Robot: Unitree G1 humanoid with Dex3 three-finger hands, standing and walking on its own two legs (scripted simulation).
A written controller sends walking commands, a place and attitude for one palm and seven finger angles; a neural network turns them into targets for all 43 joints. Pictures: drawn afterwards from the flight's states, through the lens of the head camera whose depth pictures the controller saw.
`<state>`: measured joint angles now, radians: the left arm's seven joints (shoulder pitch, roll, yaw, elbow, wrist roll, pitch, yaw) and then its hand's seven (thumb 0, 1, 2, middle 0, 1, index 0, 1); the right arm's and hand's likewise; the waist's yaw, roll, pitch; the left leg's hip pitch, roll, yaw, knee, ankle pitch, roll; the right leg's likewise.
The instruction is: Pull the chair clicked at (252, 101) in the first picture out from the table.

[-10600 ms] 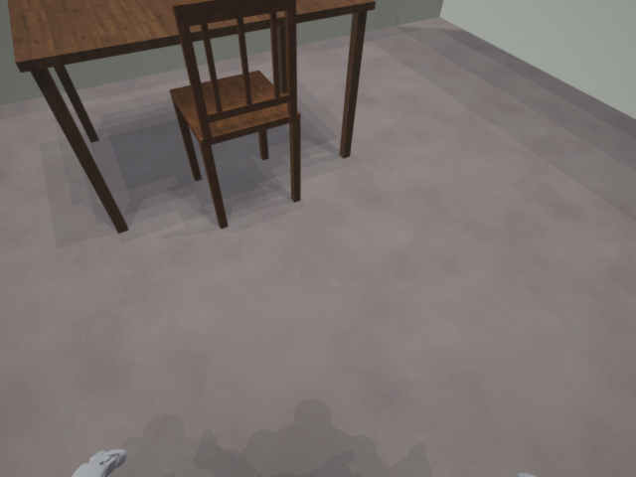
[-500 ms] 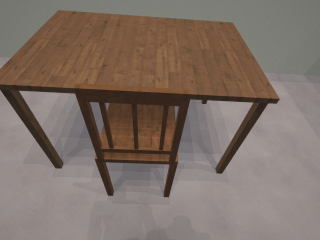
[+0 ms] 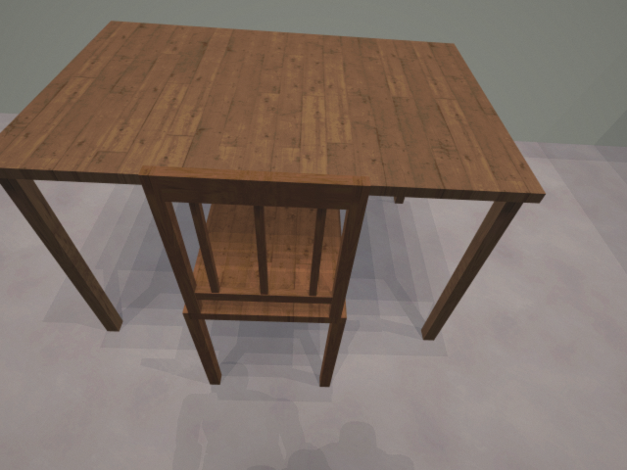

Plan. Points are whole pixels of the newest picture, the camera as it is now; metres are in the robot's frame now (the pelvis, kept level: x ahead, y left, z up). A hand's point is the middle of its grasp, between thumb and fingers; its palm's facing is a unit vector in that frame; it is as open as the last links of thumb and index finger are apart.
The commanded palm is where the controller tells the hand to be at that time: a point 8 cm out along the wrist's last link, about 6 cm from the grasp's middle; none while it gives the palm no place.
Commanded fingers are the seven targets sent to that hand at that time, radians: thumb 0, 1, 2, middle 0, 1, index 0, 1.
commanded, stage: look again from close up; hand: left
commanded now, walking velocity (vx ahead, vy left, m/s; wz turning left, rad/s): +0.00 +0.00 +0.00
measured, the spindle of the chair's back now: (262, 252) +0.51 +0.13 -0.10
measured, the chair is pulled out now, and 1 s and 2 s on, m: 0.00 0.00 0.00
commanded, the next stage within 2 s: shuffle to correct the standing spot in 0.24 s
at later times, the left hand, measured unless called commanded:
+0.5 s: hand out of the picture -0.04 +0.14 -0.18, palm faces +0.03 -0.99 -0.13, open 7.4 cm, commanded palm none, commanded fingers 0.00 0.90 0.90 -0.20 -0.30 -0.20 -0.30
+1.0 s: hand out of the picture -0.01 +0.07 -0.19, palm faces +0.10 -0.99 -0.09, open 7.4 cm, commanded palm none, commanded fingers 0.00 0.90 0.90 -0.20 -0.30 -0.20 -0.30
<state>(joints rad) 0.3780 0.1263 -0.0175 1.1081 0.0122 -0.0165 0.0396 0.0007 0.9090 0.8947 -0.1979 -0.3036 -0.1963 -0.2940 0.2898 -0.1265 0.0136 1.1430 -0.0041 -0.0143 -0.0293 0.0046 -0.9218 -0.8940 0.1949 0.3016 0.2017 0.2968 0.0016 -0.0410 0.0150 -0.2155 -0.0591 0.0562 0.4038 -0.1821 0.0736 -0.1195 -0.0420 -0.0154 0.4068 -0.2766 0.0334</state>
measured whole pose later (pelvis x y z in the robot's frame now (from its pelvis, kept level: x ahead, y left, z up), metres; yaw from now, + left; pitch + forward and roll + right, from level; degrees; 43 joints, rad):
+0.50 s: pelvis +0.01 -0.01 +0.00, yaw +0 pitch -1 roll +1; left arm 0.39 0.13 -0.01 1.12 0.02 -0.01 0.03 0.00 0.91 0.89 -0.20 -0.30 -0.20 -0.29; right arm 0.31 -0.11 0.01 1.15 -0.01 -0.01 -0.03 0.00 -0.92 -0.89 0.19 0.30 0.20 0.30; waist 0.00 -0.05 -0.01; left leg -0.21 -0.05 0.06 0.41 -0.20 0.06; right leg -0.13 -0.04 -0.01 0.44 -0.31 0.02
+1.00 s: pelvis +0.08 -0.06 -0.01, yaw +0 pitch -1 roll +1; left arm 0.45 0.08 0.00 1.15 0.00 -0.01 0.04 0.00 0.91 0.89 -0.20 -0.30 -0.20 -0.29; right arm 0.24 -0.13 0.00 1.12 -0.01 -0.04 -0.07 0.01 -0.93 -0.89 0.19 0.30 0.20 0.30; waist 0.02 -0.06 0.03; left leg -0.22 -0.01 0.11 0.57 -0.31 0.05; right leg -0.15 0.01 -0.04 0.72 -0.48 -0.02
